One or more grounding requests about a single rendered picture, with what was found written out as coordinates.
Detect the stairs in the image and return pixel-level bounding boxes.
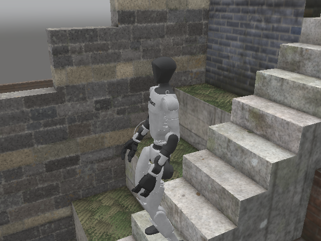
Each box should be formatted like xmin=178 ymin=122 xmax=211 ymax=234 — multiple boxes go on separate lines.
xmin=116 ymin=18 xmax=321 ymax=241

